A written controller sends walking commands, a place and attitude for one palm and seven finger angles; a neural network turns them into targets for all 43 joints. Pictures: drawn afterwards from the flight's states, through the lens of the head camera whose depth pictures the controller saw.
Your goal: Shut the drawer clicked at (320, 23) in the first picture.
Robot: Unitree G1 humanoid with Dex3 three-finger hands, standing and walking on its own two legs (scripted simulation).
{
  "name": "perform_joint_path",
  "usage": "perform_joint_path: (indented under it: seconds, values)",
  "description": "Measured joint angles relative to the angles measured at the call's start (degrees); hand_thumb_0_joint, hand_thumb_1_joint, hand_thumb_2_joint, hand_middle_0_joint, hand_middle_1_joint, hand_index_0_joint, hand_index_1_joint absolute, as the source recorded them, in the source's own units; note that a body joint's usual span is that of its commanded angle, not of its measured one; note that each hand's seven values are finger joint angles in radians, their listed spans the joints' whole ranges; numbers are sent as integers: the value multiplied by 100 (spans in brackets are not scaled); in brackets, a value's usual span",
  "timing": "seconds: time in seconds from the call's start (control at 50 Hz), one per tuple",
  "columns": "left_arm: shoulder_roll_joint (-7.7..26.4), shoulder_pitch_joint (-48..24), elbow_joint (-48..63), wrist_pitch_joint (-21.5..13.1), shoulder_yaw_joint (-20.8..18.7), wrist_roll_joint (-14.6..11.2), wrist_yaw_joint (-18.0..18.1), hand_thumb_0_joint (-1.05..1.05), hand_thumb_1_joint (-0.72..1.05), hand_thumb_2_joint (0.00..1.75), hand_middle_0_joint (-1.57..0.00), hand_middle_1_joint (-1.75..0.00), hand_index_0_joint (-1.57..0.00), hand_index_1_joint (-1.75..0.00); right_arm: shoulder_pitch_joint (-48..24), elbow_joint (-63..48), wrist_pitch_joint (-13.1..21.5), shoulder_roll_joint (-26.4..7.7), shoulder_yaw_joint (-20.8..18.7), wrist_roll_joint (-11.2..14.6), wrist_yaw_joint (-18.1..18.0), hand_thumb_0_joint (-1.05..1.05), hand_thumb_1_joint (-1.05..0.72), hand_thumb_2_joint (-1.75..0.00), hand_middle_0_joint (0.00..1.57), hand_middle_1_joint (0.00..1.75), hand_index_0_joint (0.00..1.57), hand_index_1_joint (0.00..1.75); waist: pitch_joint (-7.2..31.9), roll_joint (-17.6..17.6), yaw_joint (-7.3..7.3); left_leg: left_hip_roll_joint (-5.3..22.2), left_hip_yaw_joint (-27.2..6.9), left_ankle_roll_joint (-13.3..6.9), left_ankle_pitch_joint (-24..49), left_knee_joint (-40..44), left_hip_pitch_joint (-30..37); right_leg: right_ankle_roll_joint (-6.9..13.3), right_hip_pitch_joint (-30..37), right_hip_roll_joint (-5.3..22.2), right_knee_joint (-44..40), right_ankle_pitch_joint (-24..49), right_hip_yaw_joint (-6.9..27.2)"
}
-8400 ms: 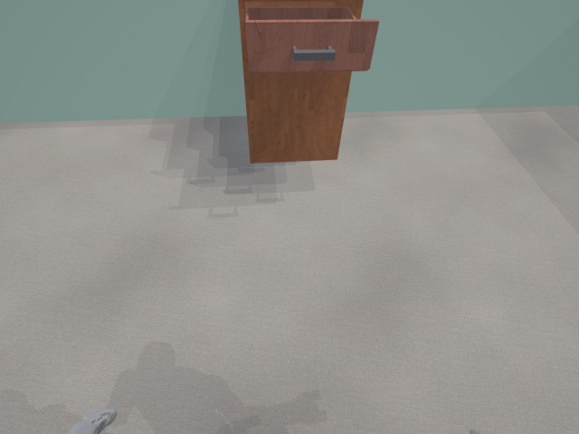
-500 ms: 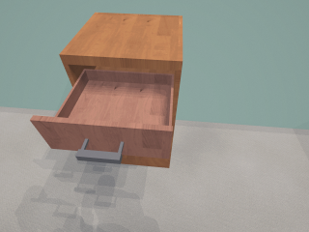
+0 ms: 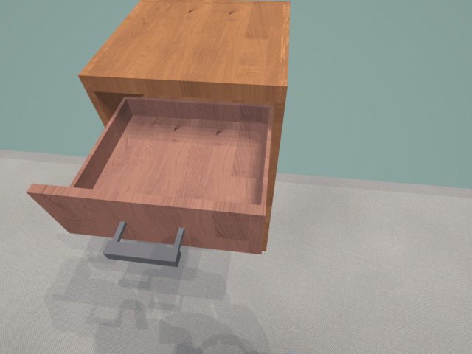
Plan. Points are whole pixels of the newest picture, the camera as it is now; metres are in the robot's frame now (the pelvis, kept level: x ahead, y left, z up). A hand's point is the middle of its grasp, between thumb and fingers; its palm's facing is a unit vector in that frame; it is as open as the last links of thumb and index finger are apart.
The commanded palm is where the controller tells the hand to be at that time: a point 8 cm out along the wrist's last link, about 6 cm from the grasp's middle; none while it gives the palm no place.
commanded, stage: come to a stop and stand still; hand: left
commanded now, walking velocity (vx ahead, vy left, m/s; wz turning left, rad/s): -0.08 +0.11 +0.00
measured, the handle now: (146, 241) +0.31 +0.18 -0.02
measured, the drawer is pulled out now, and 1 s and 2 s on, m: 0.30 0.30 0.29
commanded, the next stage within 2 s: look again from close up in 0.56 s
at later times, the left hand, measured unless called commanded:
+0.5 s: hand out of the picture +0.00 +0.18 -0.16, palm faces -0.01 -0.96 -0.27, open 7.4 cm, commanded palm none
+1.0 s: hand out of the picture +0.05 +0.21 -0.16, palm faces -0.05 -0.98 -0.22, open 7.4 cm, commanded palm none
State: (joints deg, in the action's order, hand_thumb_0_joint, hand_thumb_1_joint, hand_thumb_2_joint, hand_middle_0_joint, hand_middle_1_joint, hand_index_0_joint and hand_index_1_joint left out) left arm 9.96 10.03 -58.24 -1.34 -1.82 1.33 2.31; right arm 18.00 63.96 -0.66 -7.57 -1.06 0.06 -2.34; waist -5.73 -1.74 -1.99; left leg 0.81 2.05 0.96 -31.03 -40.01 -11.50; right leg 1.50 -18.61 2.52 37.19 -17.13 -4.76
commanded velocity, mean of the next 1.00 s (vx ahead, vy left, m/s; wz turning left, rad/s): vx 0.00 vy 0.01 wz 0.00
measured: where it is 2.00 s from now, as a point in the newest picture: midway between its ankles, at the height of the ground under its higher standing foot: outside the picture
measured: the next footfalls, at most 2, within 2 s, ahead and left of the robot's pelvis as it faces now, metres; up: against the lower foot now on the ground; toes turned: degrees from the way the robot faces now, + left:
none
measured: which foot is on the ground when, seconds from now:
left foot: down 0.00-1.00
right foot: down 0.00-1.00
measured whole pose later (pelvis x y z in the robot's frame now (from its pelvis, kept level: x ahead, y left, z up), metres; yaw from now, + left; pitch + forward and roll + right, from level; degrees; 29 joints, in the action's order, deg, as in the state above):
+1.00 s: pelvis +0.00 +0.03 +0.01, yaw -3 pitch -1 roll +0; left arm 10.0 12.6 -59.7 0.0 0.4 0.7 2.3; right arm 13.7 65.0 0.5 -8.6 -0.2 -0.8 -0.7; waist -3.4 0.2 -0.8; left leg -1.2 4.4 -2.2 -17.4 -26.2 -8.1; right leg -1.4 -12.1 2.1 27.9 -14.8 -0.5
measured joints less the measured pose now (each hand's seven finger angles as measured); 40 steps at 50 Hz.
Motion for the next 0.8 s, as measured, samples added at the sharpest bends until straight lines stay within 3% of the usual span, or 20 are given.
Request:
perform_joint_path:
  seconds: [0.08, 0.18, 0.24, 0.32, 0.42, 0.5, 0.8]
  values:
    - [1, -65, 59, 168, -11, -35, 8, 1, 91, 89, -19, -30, -20, -30, -289, -208, 79, -42, -46, -32, 28, 0, -91, -90, 19, 30, 20, 30, -31, 277, 89, -64, 284, -32, 1301, 717, 95, -39, -33, 65, 58, 85, 167]
    - [-40, 69, 66, 381, -47, -25, 29, 0, 92, 89, -20, -30, -20, -30, -340, -380, 78, -47, -17, -134, 60, 0, -92, -90, 19, 29, 20, 30, 237, 371, 215, -108, 423, -116, 1279, 1008, 214, -62, 20, 36, 291, -441, 364]
    - [-17, 234, 155, 301, 89, -13, 11, 0, 93, 89, -20, -30, -20, -30, -444, -445, -10, -153, -28, -150, 93, 1, -93, -90, 19, 30, 20, 30, 249, 265, 307, -67, 423, -60, 1301, 953, 130, -35, 184, -36, -5, -59, 430]
    - [-13, 516, 209, 207, 230, -11, -16, 0, 92, 89, -20, -30, -20, -30, -627, -713, -93, -350, -115, -124, 186, 1, -93, -90, 19, 30, 20, 30, 275, -13, 195, 28, 262, -2, 1268, 784, -99, 45, 109, -133, -74, -49, 290]
    - [65, 649, 193, 206, 234, -11, -9, 1, 91, 89, -20, -30, -20, -30, -726, -820, -96, -454, -129, -127, 254, 1, -92, -90, 19, 30, 20, 30, 302, -50, 179, 20, -5, -32, 1382, 777, -207, 83, 135, -219, -270, 78, 175]
    - [103, 608, 156, 214, 223, -21, -19, 1, 91, 89, -20, -30, -20, -30, -668, -730, -63, -459, -99, -121, 263, 0, -92, -90, 19, 30, 20, 30, 323, 41, 187, 33, -33, -4, 1406, 890, -158, 58, 231, -235, -473, 179, 148]
    - [42, 246, 44, 118, 249, -66, -39, 1, 90, 89, -20, -30, -20, -30, -387, -120, 48, -194, 85, -104, 228, 0, -91, -90, 19, 30, 20, 30, 235, 187, 107, -92, 132, -194, 1485, 1308, 95, -158, 458, -137, -928, 349, 318]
